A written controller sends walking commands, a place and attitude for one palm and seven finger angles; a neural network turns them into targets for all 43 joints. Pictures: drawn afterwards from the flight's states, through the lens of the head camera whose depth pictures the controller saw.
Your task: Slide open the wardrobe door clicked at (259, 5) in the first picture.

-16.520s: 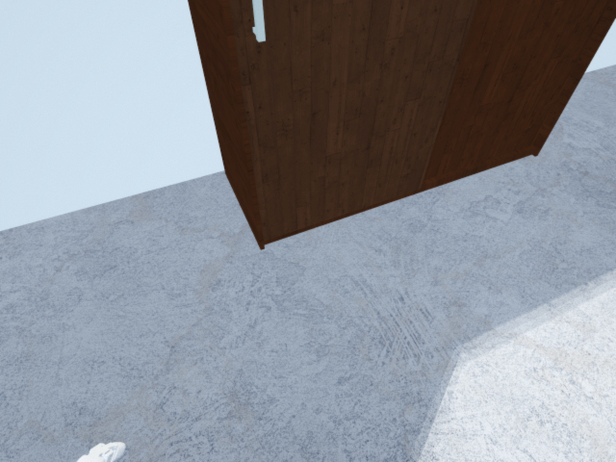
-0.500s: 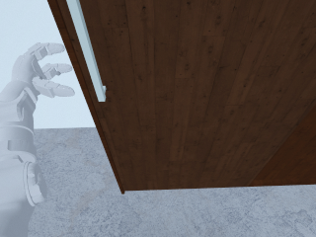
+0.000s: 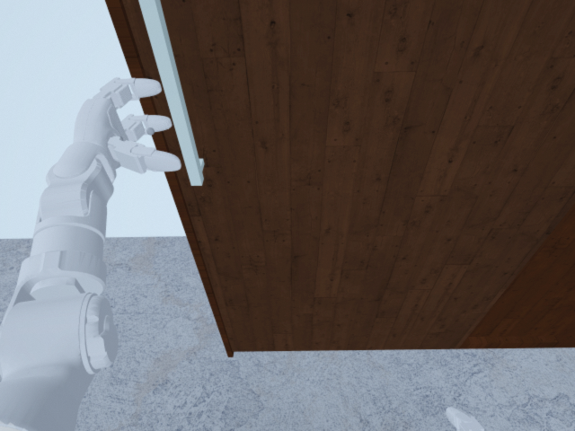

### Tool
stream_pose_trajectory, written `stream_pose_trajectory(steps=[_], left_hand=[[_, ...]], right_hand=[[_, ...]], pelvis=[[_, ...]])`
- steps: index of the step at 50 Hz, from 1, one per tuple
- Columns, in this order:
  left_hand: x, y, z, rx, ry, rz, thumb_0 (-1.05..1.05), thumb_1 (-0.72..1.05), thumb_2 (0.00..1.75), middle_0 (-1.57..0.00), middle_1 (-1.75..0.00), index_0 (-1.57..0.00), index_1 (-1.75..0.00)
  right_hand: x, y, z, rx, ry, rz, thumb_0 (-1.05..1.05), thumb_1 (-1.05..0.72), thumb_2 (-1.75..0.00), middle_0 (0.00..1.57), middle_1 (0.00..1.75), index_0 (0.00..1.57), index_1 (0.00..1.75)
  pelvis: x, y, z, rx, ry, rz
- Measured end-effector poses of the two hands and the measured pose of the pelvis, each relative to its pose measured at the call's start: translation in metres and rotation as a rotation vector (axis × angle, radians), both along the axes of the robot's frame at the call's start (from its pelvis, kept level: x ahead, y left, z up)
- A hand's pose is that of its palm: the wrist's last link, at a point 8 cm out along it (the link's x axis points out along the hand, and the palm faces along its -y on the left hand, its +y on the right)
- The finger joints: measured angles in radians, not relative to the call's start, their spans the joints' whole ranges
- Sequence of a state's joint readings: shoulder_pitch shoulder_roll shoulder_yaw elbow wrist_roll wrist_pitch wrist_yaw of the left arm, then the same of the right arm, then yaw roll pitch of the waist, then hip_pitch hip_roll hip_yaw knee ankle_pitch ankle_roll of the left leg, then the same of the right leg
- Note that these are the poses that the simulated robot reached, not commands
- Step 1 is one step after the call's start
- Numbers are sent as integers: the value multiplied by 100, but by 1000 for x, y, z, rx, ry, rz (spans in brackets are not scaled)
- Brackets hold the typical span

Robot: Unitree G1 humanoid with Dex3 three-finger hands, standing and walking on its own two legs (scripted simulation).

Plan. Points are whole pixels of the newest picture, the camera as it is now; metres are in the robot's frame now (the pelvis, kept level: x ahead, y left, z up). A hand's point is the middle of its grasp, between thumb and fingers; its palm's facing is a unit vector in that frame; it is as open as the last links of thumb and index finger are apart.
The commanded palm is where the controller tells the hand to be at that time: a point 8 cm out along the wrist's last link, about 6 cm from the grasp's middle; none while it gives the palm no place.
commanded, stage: feel for the door with the fingertips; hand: left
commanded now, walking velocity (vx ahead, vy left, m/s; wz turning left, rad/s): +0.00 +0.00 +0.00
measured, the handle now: (178, 91) +0.51 +0.17 +0.25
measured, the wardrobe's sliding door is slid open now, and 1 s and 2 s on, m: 0.00 0.00 0.00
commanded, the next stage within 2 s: slide the fingers in behind the handle in 0.50 s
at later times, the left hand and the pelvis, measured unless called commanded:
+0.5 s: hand (147, 123) +0.46 +0.21 +0.23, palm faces +0.04 -1.00 +0.00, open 14.0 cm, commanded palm +0.45 +0.26 +0.22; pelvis +0.00 +0.00 +0.00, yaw +0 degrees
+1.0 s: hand (161, 124) +0.46 +0.19 +0.22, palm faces +0.02 -1.00 +0.00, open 13.9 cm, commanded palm +0.43 +0.24 +0.22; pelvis +0.00 +0.00 +0.00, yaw +0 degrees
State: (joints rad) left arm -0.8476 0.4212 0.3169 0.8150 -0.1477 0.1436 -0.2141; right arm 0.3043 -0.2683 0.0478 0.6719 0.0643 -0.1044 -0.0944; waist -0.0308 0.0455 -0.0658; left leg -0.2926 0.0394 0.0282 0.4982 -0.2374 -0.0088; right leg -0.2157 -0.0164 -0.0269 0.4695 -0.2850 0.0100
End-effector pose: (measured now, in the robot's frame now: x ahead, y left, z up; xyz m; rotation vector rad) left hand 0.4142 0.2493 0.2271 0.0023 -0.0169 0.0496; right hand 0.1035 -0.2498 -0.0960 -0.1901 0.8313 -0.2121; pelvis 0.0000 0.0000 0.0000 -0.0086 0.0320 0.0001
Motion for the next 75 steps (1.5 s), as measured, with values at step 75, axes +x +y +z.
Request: stream_pose_trajectory(steps=[75], left_hand=[[19, -28, -2, -5, 9, -28, -1, -50, 30, -30, -120, -30, -120]], right_hand=[[-9, -12, -7, -13, 68, -17, 1, -91, -90, 21, 30, 20, 30]], pelvis=[[6, -4, -1, -1, 19, 6]])
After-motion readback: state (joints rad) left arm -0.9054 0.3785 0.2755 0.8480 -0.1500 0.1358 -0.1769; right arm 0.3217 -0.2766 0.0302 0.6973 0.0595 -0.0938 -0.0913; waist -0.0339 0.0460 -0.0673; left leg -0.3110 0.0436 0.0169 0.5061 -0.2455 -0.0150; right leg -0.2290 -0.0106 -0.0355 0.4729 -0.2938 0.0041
